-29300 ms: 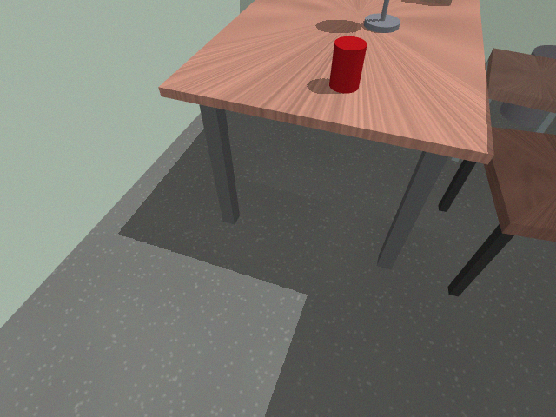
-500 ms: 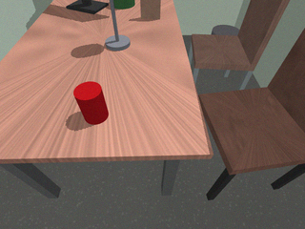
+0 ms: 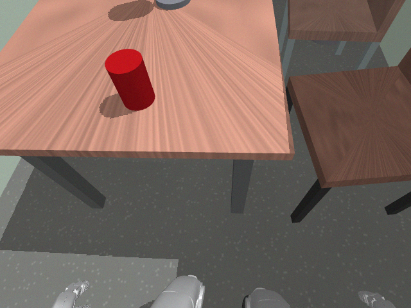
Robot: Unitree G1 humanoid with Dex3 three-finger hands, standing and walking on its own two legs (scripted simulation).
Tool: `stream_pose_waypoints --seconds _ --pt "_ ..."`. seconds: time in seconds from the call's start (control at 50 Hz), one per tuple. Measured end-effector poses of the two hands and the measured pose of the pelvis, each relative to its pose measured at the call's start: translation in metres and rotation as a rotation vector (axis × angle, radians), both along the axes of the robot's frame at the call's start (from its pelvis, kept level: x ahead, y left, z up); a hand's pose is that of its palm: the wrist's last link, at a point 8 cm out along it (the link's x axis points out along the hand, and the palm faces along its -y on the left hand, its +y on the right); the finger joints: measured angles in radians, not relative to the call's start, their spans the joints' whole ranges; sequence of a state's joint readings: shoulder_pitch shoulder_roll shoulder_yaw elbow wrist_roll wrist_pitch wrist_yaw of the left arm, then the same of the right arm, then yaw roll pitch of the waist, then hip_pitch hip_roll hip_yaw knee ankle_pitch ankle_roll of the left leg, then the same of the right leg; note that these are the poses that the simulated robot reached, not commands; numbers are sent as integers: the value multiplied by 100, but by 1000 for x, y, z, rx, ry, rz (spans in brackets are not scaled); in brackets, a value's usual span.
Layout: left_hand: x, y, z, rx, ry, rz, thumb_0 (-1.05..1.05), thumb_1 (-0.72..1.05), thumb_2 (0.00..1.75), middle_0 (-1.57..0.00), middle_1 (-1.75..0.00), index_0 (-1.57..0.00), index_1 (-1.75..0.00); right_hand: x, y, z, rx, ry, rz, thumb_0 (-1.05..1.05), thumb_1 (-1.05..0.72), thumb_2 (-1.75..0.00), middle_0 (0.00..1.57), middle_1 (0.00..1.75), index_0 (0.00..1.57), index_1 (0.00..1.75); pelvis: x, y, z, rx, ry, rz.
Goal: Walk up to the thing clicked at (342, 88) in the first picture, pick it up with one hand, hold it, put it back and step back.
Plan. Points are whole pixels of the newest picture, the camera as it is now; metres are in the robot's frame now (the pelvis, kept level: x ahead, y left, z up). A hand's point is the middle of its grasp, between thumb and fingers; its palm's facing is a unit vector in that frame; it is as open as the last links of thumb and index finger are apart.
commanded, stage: step back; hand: left
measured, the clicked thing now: (132, 81) +0.61 +0.22 +0.03
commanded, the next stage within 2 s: none
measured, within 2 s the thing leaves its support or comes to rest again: neither
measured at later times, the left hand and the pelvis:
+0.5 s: hand out of the picture -0.03 +0.29 -0.15, palm faces -0.05 -0.90 -0.42, open 7.4 cm; pelvis -0.13 +0.02 -0.01, yaw -3 degrees
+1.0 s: hand out of the picture -0.15 +0.33 -0.15, palm faces -0.02 -0.92 -0.39, open 7.4 cm; pelvis -0.28 +0.06 +0.00, yaw -1 degrees
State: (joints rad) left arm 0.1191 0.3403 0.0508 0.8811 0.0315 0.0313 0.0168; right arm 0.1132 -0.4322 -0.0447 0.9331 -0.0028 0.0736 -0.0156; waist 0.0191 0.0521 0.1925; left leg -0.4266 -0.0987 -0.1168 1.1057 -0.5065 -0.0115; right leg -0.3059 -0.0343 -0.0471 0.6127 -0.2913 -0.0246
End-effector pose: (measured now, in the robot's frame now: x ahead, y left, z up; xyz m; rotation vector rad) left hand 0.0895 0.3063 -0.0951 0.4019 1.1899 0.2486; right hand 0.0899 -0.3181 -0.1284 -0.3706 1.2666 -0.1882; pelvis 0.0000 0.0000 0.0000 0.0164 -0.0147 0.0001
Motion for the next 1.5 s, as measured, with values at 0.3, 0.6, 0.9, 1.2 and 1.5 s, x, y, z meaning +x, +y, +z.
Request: stream_pose_waypoints --seconds 0.3,0.6,0.9,1.2,1.5 --pt "-65 40 -18 -42 -37 43 1 90 90 -20 -30 -21 -30 -60 43 25 -27 -60 46 0 -90 -90 20 30 21 30 -72 28 -1 -34 -20 16" --pt "-161 16 -1 -9 0 -44 1 90 90 -20 -30 -21 -30 -136 24 7 29 -147 -40 0 -90 -90 20 30 21 30 -156 17 -4 -5 -34 -68" --pt "-209 58 -14 -16 -120 -51 1 90 90 -20 -30 -21 -30 -279 53 7 -34 13 -7 1 -90 -90 20 30 20 30 -254 53 -13 1 -39 0" --pt "-334 50 -24 -44 16 -80 1 90 90 -20 -30 -21 -30 -342 54 24 -36 -151 -17 0 -90 -90 20 30 21 30 -351 50 -8 -32 -19 -97" --pt "-430 56 0 7 -69 -57 1 90 90 -20 -30 -21 -30 -467 52 8 -29 -44 -16 0 -90 -90 20 30 20 30 -450 54 -5 1 -16 -28"
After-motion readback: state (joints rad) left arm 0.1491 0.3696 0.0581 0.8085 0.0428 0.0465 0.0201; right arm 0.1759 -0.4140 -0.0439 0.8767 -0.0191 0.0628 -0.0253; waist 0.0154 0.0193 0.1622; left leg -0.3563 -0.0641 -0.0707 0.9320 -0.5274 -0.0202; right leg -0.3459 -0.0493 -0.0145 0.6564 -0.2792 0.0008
